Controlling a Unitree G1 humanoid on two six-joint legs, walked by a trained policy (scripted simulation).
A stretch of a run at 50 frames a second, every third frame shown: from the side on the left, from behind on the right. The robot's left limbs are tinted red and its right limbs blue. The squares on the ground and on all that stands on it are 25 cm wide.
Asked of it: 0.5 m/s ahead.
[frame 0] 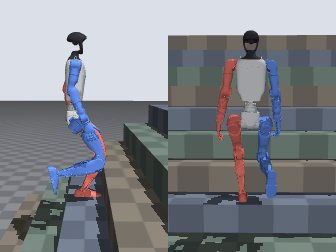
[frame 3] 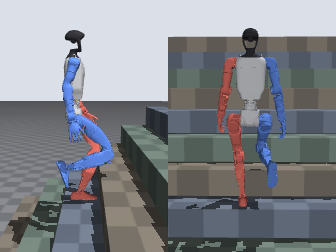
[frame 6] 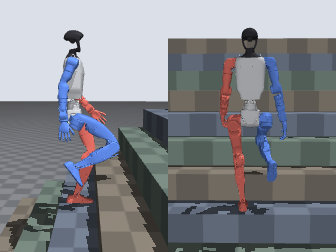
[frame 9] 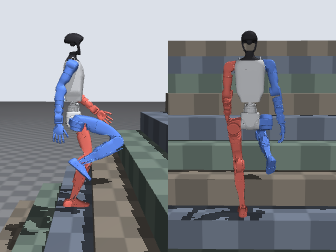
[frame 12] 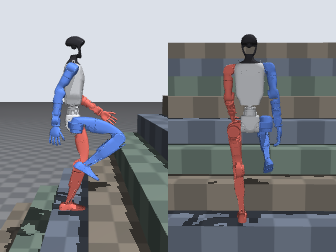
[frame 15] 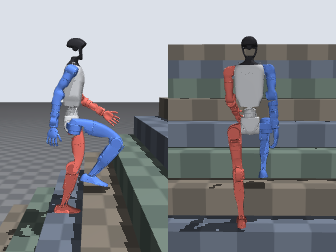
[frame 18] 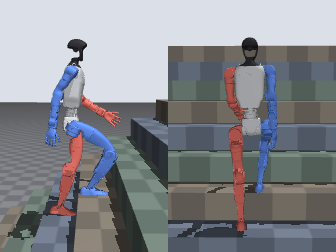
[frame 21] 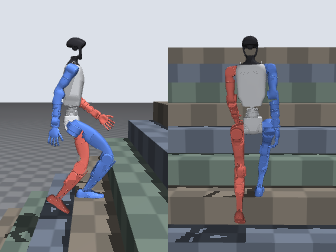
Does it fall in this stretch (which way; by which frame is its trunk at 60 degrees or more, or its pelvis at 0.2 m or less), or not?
no
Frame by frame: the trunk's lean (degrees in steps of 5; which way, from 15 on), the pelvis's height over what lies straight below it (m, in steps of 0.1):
0: 0, 0.7
3: 0, 0.7
6: 0, 0.8
9: 0, 0.8
12: 0, 0.8
15: 5, 0.8
18: 5, 0.8
21: 5, 0.8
